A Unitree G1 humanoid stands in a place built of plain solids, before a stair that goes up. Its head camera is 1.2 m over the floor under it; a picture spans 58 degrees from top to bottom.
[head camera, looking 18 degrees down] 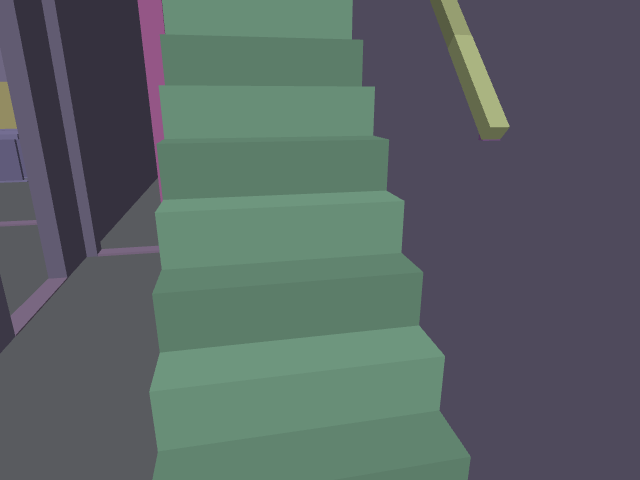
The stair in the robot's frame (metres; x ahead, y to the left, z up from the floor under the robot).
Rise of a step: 0.21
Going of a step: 0.20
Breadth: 0.90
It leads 11 degrees to the left of straight ahead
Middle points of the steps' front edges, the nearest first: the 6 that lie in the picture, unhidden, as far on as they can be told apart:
1.12 0.04 0.42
1.31 0.08 0.63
1.51 0.12 0.84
1.71 0.16 1.05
1.91 0.20 1.25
2.11 0.24 1.46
